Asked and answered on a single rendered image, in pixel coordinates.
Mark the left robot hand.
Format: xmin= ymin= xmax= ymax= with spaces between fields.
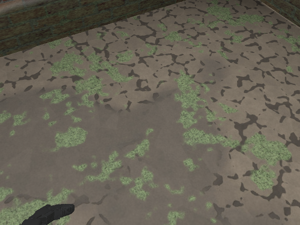
xmin=20 ymin=203 xmax=75 ymax=225

